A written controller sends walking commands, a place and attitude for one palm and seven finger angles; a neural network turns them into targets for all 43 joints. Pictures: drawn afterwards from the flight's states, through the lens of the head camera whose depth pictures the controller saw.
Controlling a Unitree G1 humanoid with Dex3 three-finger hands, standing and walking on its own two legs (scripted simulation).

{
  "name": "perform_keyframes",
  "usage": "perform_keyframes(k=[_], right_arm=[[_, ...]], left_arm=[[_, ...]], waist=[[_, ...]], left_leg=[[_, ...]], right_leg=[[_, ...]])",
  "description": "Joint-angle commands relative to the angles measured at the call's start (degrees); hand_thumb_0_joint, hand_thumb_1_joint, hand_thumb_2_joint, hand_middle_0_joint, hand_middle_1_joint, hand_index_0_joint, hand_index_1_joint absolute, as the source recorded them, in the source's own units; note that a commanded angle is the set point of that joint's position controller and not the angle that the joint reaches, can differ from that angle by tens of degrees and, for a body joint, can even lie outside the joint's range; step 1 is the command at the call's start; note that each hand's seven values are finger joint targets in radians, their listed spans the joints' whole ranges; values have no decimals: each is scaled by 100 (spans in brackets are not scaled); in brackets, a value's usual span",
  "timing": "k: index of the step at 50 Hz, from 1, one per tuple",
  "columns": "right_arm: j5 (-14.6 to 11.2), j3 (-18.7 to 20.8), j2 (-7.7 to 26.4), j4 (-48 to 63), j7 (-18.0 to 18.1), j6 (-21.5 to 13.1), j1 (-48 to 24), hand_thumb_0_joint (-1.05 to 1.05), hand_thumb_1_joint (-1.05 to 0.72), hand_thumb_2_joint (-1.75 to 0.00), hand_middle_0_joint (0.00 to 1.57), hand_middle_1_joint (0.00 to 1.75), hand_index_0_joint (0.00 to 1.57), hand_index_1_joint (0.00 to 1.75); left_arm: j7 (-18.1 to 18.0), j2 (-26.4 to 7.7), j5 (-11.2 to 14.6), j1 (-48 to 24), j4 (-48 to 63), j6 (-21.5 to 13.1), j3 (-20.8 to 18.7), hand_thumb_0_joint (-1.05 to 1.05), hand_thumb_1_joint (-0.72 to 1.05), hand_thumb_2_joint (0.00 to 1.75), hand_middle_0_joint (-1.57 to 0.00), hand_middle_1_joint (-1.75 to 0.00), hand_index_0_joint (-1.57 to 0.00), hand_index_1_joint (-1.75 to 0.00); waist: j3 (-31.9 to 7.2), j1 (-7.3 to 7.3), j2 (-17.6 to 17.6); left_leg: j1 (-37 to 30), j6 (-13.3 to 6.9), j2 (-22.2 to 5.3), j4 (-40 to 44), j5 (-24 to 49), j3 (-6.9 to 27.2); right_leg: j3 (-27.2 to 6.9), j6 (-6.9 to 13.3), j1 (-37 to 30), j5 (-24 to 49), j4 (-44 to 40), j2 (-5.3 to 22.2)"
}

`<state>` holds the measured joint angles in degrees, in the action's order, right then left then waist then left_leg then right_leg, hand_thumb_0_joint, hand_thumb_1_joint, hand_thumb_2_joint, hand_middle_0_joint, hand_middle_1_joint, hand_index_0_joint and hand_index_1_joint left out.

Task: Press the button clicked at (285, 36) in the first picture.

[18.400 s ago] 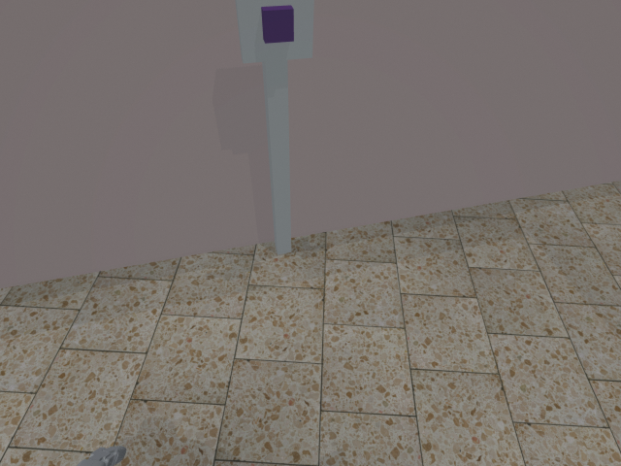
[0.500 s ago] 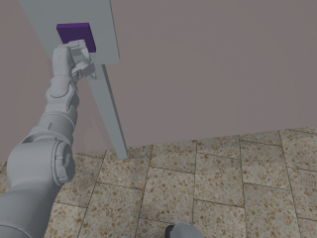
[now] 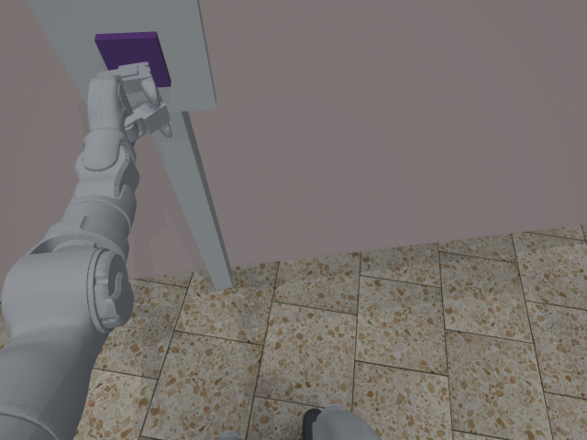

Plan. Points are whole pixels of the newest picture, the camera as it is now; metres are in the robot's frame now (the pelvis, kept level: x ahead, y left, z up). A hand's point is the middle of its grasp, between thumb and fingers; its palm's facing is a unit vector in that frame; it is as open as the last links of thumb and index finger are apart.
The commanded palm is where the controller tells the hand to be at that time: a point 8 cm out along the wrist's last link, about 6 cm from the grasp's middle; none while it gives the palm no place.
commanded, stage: pull the fist back off the button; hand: left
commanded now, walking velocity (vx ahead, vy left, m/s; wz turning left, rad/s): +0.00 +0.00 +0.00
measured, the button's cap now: (136, 57) +0.58 +0.15 +0.17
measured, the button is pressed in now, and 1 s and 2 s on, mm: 12 0 0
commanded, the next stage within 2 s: draw the hand back to the body in 0.92 s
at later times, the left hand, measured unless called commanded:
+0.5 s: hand (171, 118) +0.50 +0.11 +0.14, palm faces +0.01 -1.00 +0.00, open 3.2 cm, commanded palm +0.46 +0.16 +0.14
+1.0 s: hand (175, 156) +0.44 +0.10 +0.13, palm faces +0.02 -1.00 -0.02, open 3.1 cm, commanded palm +0.42 +0.16 +0.14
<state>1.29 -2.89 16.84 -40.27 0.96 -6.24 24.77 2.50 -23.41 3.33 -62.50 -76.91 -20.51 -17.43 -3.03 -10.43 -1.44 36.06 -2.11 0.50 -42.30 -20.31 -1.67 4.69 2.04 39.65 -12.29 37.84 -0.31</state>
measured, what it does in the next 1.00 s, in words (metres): stands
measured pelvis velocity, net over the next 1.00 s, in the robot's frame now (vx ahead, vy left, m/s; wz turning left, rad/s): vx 0.03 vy -0.01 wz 0.01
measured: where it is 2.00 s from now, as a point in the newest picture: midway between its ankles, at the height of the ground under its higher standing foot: outside the picture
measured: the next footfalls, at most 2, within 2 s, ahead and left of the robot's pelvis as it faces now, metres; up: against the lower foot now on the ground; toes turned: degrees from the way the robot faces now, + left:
none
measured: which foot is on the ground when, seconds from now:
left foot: down 0.00-1.00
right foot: down 0.00-1.00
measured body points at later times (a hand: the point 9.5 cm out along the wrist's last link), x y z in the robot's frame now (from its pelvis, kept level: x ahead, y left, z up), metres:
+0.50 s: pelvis +0.02 +0.00 +0.01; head +0.08 -0.01 +0.45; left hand +0.50 +0.16 +0.14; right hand +0.06 -0.26 -0.12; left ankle +0.00 +0.10 -0.71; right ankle +0.06 -0.10 -0.71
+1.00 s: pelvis +0.03 -0.01 +0.02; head +0.06 -0.03 +0.46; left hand +0.43 +0.15 +0.14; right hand +0.19 -0.25 -0.09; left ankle +0.00 +0.09 -0.71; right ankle +0.06 -0.10 -0.71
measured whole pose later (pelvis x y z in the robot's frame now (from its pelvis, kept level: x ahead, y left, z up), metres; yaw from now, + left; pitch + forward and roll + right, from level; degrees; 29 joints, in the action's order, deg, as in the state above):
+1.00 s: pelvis +0.03 -0.01 +0.02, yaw +0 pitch +5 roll +0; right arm -1.7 -2.6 13.7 -35.1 2.7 -3.6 12.5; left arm -0.6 -8.1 7.2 -32.0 -36.1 -6.7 -5.8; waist -2.3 -1.2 -1.9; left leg 19.0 -1.1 0.6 -34.6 -20.4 -1.3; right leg 4.7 2.7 24.3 -14.7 34.0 -0.6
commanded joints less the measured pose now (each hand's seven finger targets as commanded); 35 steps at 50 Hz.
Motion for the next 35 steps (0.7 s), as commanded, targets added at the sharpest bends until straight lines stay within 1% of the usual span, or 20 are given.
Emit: perform_keyframes(k=[1,2,4,7,8,11,12,13,15,17,18,21,24,25,29,30,31,32,34,35], right_arm=[[-22,358,917,333,-9,-98,811,0,-90,-90,20,30,20,30],[-1,378,919,346,-31,-102,803,0,-90,-90,20,30,20,30],[-16,380,927,371,-46,-83,768,0,-90,-90,20,30,20,30],[-17,402,888,421,-72,-82,699,0,-90,-90,20,30,20,30],[-16,408,887,423,-69,-68,668,0,-90,-90,20,30,20,30],[-38,419,844,472,-85,-40,600,0,-90,-90,20,30,20,30],[-50,430,826,512,-98,-38,528,0,-90,-90,20,30,20,30],[-59,426,823,528,-94,-29,501,0,-90,-90,20,30,20,30],[-76,435,796,597,-83,-2,445,0,-90,-90,20,30,20,30],[-105,431,757,641,-83,9,346,0,-90,-90,20,30,20,30],[-111,443,752,652,-80,29,331,0,-90,-90,20,30,20,30],[-151,436,680,778,-86,51,179,0,-90,-90,20,30,20,30],[-195,454,666,884,-84,119,86,0,-90,-90,20,30,20,30],[-192,459,668,934,-75,141,40,0,-90,-90,20,30,20,30],[-242,471,538,1113,-93,160,-183,0,-90,-90,20,30,20,30],[-240,483,545,1147,-88,160,-215,0,-90,-90,20,30,20,30],[-252,486,506,1182,-93,150,-279,0,-90,-90,20,30,20,30],[-274,477,486,1208,-89,141,-353,0,-90,-90,20,30,20,30],[-289,475,473,1198,-59,139,-457,0,-90,-90,20,30,20,30],[-299,461,455,1220,-42,135,-531,0,-90,-90,20,30,20,30]], left_arm=[[-166,-1076,52,-3756,1684,-438,17,0,90,90,-130,-150,-130,-150],[-178,-987,71,-3724,1765,-454,28,0,90,90,-130,-150,-130,-150],[-177,-1006,115,-3445,1656,-427,-47,0,90,90,-130,-150,-130,-150],[-144,-733,155,-3344,1958,-490,104,0,90,90,-130,-150,-130,-150],[-154,-769,171,-3177,1905,-476,26,0,90,90,-130,-150,-130,-150],[-133,-582,182,-2888,2077,-485,148,0,90,90,-130,-150,-130,-150],[-127,-531,209,-2807,2248,-499,146,0,90,90,-130,-150,-130,-150],[-127,-544,223,-2590,2167,-469,96,0,90,90,-130,-150,-130,-150],[-104,-529,254,-2417,2433,-478,99,0,90,90,-130,-150,-130,-150],[-81,-454,278,-2150,2530,-427,96,0,90,90,-130,-150,-130,-150],[-84,-550,276,-1935,2573,-401,-4,0,90,90,-130,-150,-130,-150],[-51,-147,306,-1447,2805,-293,240,0,90,90,-130,-150,-130,-150],[-58,-246,347,-763,2983,-73,55,0,90,90,-130,-150,-130,-150],[-72,-310,369,-608,3194,-24,-28,0,90,90,-130,-150,-130,-150],[-65,120,413,-105,4209,156,267,0,90,90,-130,-150,-130,-150],[-93,-11,427,76,4438,176,160,0,90,90,-130,-150,-130,-150],[-83,128,454,321,4754,202,250,0,90,90,-130,-150,-130,-150],[-85,191,476,430,4955,247,305,0,90,90,-130,-150,-130,-150],[-86,346,484,558,5154,383,469,0,90,90,-130,-150,-130,-150],[-83,487,475,551,5311,442,628,0,90,90,-130,-150,-130,-150]], waist=[[-2272,-294,-398],[-2360,-287,-452],[-2219,-216,-101],[-2421,-129,-326],[-2383,-86,-130],[-2288,5,-98],[-2321,53,-229],[-2241,106,-47],[-2331,181,6],[-2286,265,-88],[-2348,347,92],[-2186,430,52],[-2134,614,303],[-2227,670,312],[-2360,791,162],[-2403,828,294],[-2495,872,201],[-2394,877,162],[-2166,802,384],[-2015,774,272]], left_leg=[[-979,50,-35,709,285,473],[-1102,60,-37,689,362,474],[-962,53,-47,712,304,471],[-1261,81,-50,706,543,469],[-1183,70,-44,697,552,443],[-1219,77,-45,746,692,419],[-1264,76,-35,733,688,368],[-1186,67,-35,746,688,352],[-1199,59,-23,768,821,320],[-1224,60,-21,769,965,250],[-1194,59,-21,774,1031,248],[-1291,63,-38,818,1261,204],[-1164,43,-31,860,1420,118],[-1172,34,-19,868,1539,82],[-1471,30,-35,881,2039,12],[-1486,16,-45,866,2202,16],[-1592,17,-53,884,2406,-11],[-1643,18,-53,890,2425,-22],[-1597,13,-47,952,2166,-34],[-1677,13,-47,980,2119,-18]], right_leg=[[-466,-100,-1228,65,-393,-84],[-451,-104,-1186,105,-389,-90],[-438,-100,-1285,88,-404,-95],[-411,-78,-1290,270,-347,-102],[-416,-83,-1380,305,-349,-104],[-389,-62,-1496,464,-321,-110],[-410,-65,-1514,473,-337,-103],[-404,-54,-1603,510,-337,-107],[-417,-50,-1832,669,-319,-105],[-433,-40,-1920,867,-306,-95],[-421,-37,-2065,947,-280,-99],[-383,-26,-2082,1155,-273,-99],[-406,-18,-2421,1414,-297,-89],[-423,-20,-2596,1564,-294,-76],[-431,-24,-2817,2058,-296,-53],[-444,-24,-2950,2205,-288,-53],[-454,-31,-3057,2403,-280,-39],[-457,-35,-3050,2449,-309,-36],[-440,-68,-3049,2351,-394,-23],[-430,-61,-2951,2260,-439,-17]])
